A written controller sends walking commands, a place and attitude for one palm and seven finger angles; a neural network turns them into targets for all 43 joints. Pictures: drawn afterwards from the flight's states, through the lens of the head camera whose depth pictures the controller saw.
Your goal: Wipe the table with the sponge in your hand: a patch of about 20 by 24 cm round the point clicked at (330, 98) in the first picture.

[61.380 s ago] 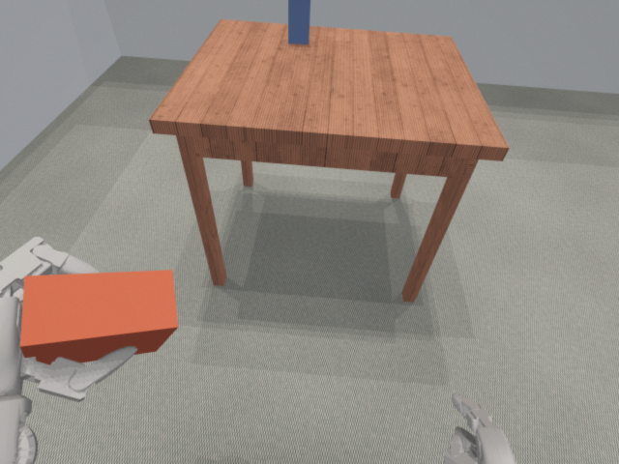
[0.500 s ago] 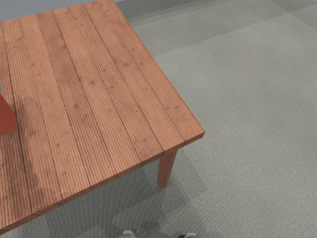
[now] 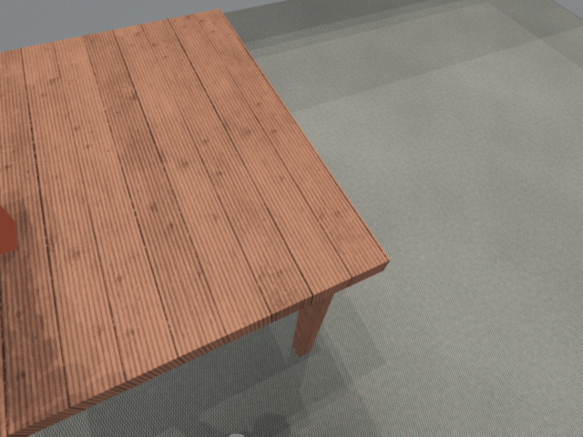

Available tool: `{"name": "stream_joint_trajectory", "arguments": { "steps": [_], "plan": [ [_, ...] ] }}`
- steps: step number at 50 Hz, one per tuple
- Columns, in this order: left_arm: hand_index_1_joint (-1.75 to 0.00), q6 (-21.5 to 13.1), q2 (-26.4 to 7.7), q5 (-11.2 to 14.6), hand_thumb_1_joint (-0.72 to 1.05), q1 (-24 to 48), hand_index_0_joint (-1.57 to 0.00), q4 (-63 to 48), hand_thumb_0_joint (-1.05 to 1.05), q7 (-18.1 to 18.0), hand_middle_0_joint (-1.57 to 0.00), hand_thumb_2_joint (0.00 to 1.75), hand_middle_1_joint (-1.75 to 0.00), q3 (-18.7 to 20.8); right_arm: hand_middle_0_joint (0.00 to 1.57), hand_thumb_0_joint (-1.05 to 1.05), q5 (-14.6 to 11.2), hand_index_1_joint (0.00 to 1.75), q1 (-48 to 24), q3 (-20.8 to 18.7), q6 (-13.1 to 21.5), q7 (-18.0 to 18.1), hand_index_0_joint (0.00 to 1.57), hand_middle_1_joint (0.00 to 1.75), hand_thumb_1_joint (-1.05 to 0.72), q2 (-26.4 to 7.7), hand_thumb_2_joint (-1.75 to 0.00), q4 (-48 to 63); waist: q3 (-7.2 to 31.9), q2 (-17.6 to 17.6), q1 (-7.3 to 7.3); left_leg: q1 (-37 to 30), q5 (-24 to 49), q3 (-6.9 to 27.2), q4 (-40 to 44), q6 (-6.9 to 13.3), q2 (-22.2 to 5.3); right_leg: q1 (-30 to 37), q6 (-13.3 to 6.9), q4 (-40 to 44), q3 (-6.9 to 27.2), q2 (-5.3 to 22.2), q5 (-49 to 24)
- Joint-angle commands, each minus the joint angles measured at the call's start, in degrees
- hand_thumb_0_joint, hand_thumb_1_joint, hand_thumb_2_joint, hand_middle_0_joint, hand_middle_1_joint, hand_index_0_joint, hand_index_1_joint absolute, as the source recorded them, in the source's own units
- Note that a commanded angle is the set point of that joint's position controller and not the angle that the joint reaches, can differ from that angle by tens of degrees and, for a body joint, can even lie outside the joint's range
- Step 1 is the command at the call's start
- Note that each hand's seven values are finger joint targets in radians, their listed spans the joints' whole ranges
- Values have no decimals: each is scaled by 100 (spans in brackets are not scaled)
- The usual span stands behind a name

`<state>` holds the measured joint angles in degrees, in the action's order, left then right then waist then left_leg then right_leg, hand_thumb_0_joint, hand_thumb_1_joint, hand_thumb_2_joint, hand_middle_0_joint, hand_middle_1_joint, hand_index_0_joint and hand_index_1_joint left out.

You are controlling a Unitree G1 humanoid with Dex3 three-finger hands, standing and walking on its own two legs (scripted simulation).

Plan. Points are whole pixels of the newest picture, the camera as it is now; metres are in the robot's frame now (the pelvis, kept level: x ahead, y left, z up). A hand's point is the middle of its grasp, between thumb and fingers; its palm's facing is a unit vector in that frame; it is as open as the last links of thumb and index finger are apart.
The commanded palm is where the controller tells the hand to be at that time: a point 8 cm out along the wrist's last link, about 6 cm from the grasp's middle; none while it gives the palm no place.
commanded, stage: slide back across to the first lane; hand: left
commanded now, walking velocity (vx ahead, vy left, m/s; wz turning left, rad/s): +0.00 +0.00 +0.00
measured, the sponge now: out of the picture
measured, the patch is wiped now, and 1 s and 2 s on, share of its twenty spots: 1.00 1.00 1.00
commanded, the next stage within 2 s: wipe back along the first lane in 0.06 s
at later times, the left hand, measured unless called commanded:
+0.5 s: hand out of the picture +0.35 +0.46 +0.09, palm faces -0.11 +0.00 -0.99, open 9.9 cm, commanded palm +0.33 +0.45 +0.13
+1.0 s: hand out of the picture +0.30 +0.45 +0.09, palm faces -0.06 +0.00 -1.00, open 9.9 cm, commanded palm +0.27 +0.43 +0.12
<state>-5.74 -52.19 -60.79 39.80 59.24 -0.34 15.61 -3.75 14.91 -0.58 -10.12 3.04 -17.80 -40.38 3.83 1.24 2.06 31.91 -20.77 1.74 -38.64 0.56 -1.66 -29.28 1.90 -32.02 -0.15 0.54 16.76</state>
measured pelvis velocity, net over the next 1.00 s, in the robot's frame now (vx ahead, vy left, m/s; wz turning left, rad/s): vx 0.00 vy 0.01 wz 0.02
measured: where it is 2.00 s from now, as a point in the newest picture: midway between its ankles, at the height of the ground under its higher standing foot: outside the picture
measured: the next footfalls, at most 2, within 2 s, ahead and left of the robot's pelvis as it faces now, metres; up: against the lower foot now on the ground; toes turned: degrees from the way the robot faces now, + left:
none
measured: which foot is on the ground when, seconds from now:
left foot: down 0.00-1.00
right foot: down 0.00-1.00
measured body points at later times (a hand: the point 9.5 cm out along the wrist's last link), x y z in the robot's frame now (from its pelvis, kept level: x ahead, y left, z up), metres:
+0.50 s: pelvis +0.01 +0.01 +0.00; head +0.09 +0.02 +0.44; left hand +0.35 +0.46 +0.15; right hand +0.08 -0.28 -0.13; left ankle -0.03 +0.11 -0.72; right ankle -0.02 -0.16 -0.72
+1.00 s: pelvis +0.00 +0.01 +0.00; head +0.05 +0.01 +0.45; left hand +0.30 +0.44 +0.15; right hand +0.14 -0.25 -0.11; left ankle -0.03 +0.11 -0.72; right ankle -0.02 -0.16 -0.72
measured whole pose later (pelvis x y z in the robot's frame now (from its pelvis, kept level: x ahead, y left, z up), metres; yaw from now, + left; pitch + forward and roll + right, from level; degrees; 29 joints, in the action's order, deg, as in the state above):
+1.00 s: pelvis +0.00 +0.01 +0.00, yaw +1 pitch +10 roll -3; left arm 0.3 -44.7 -51.6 13.0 30.7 -2.1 15.9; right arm -3.3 12.0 -1.2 -8.9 1.2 -16.9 -38.0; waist 4.3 2.7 -1.5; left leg 25.5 -20.6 2.0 -36.7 1.7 0.0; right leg -22.3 2.3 -29.7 -0.5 2.1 16.8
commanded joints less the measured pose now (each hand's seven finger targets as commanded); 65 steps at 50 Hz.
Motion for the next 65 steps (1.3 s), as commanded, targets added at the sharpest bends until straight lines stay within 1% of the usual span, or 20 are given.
{"name": "stream_joint_trajectory", "arguments": {
  "steps": [1, 4, 7, 10, 11, 15, 16, 22, 25, 30, 31, 33, 36, 40, 41, 44, 53, 56, 59, 65],
  "plan": [
    [-160, 3, -2666, -183, 10, 1444, -120, -971, 0, -55, -120, 130, -160, 458, 20, 0, 44, 30, 520, -371, 38, 89, 20, 30, -90, -1078, -90, 350, 1979, 690, -226, -1144, 3018, -135, 322, 160, 324, 1134, -541, 52, -242, -386, -2163],
    [-160, -48, -2656, -207, 10, 1257, -120, -894, 0, -63, -120, 130, -160, 489, 20, 0, 58, 30, 545, -392, -1, 66, 20, 30, -90, -1093, -90, 332, 1954, 691, -207, -1164, 3160, -160, 205, 166, 332, 1032, -519, 7, -247, -400, -2237],
    [-160, -149, -3015, -136, 10, 1139, -120, -917, 0, -12, -120, 130, -160, 806, 20, 0, 73, 30, 542, -376, -58, 60, 20, 30, -90, -1122, -90, 317, 2114, 771, -293, -1185, 3403, -146, 165, 153, 335, 1168, -515, -67, -221, -381, -2369],
    [-160, -161, -2582, -114, 10, 888, -120, -753, 0, 21, -120, 130, -160, 551, 20, 0, 59, 30, 569, -415, -72, 33, 20, 30, -90, -1104, -90, 352, 1897, 505, -193, -1099, 3281, -175, 127, 174, 330, 1017, -492, -8, -267, -405, -2357],
    [-160, -253, -2458, -54, 10, 921, -120, -1062, 0, 81, -120, 130, -160, 500, 20, 0, 58, 30, 536, -428, -49, 45, 20, 30, -90, -1063, -90, 413, 2073, 751, -236, -1297, 3689, -130, 152, 148, 276, 1041, -513, -2, -253, -386, -2467],
    [-160, -300, -2187, 65, 10, 338, -120, -1217, 0, 43, -120, 130, -160, 492, 20, 0, 78, 30, 569, -493, -79, 6, 20, 30, -90, -1061, -90, 397, 2183, 573, -233, -1393, 3828, -123, 37, 163, 247, 996, -475, -19, -274, -416, -2454],
    [-160, -335, -2219, 147, 10, 186, -120, -1410, 0, 62, -120, 130, -160, 596, 20, 0, 74, 30, 512, -490, -76, 7, 20, 30, -90, -1047, -90, 439, 2282, 697, -319, -1484, 4131, -74, 75, 132, 225, 1089, -491, -23, -248, -391, -2530],
    [-160, -126, -1905, 483, 10, -609, -120, -1564, 0, -75, -120, 130, -160, 656, 20, 0, 54, 30, 354, -495, -47, -48, 20, 30, -90, -1038, -90, 445, 1948, 455, -321, -1314, 3719, -74, 167, 168, 234, 1139, -445, 4, -300, -379, -2283],
    [-160, 42, -1691, 511, 10, -685, -120, -1555, 0, -87, -120, 130, -160, 479, 20, 0, 37, 30, 264, -489, -5, -62, 20, 30, -90, -1036, -90, 486, 1651, 348, -292, -1124, 3186, -88, 291, 174, 264, 1092, -452, 89, -343, -382, -2013],
    [-160, 231, -1506, 414, 10, -982, -120, -1642, 0, -43, -120, 130, -160, 314, 20, 0, 34, 30, 138, -455, 60, -91, 20, 30, -90, -1010, -90, 564, 1486, 299, -348, -1060, 2960, -67, 408, 164, 279, 1159, -472, 132, -358, -364, -1790],
    [-160, 213, -1509, 417, 10, -979, -120, -1915, 0, -14, -120, 130, -160, 335, 20, 0, 35, 30, 50, -445, 85, -88, 20, 30, -90, -998, -90, 620, 1577, 535, -400, -1196, 3269, -15, 435, 140, 239, 1195, -495, 127, -331, -342, -1839],
    [-160, 291, -1245, 438, 10, -1279, -120, -1915, 0, -29, -120, 130, -160, 169, 20, 0, 34, 30, 36, -448, 113, -106, 20, 30, -90, -959, -90, 631, 1463, 403, -360, -1211, 3100, -27, 423, 145, 250, 1130, -462, 146, -363, -357, -1679],
    [-160, 331, -1366, 570, 10, -1539, -120, -2330, 0, -3, -120, 130, -160, 408, 20, 0, 43, 30, -82, -441, 154, -105, 20, 30, -90, -965, -90, 733, 1582, 445, -465, -1265, 3190, -2, 487, 145, 243, 1353, -483, 168, -312, -323, -1815],
    [-160, 425, -1237, 733, 10, -1955, -120, -2558, 0, 0, -120, 130, -160, 447, 20, 0, 37, 30, -142, -438, 188, -110, 20, 30, -90, -937, -90, 774, 1376, 238, -449, -1198, 3009, -12, 522, 148, 263, 1414, -446, 205, -350, -318, -1800],
    [-160, 419, -1255, 755, 10, -1952, -120, -2783, 0, 16, -120, 130, -160, 492, 20, 0, 42, 30, -236, -417, 199, -110, 20, 30, -90, -937, -90, 821, 1382, 397, -489, -1251, 3167, 30, 573, 123, 234, 1423, -461, 220, -333, -297, -1798],
    [-160, 504, -847, 788, 10, -2339, -120, -3030, 0, -31, -120, 130, -160, 274, 20, 0, 48, 30, -291, -428, 248, -146, 20, 30, -90, -885, -90, 855, 1206, 301, -460, -1309, 3135, 64, 581, 99, 216, 1312, -434, 246, -394, -315, -1626],
    [-160, 801, -513, 807, 10, -2334, -120, -3538, 0, -36, -120, 130, -160, -5, 20, 0, 70, 30, -504, -380, 349, -73, 20, 30, -90, -842, -90, 840, 1055, 305, -423, -1383, 2617, 68, 745, 112, 284, 1394, -456, 363, -397, -304, -1372],
    [-160, 878, -631, 814, 10, -2368, -120, -3673, 0, 3, -120, 130, -160, 108, 20, 0, 78, 30, -588, -353, 376, -42, 20, 30, -90, -853, -90, 862, 1097, 408, -472, -1423, 2628, 69, 792, 116, 283, 1512, -484, 405, -366, -296, -1428],
    [-160, 918, -315, 871, 10, -2549, -120, -3851, 0, 45, -120, 130, -160, -131, 20, 0, 82, 30, -637, -343, 411, -26, 20, 30, -90, -806, -90, 873, 1092, 296, -437, -1487, 2624, 48, 782, 129, 303, 1541, -455, 412, -397, -296, -1480],
    [-160, 949, -318, 999, 10, -2962, -120, -4261, 0, 62, -120, 130, -160, 28, 20, 0, 109, 30, -710, -354, 482, -11, 20, 30, -90, -797, -90, 903, 1164, 219, -497, -1622, 2830, 39, 772, 142, 304, 1738, -442, 435, -388, -285, -1746]
  ]
}}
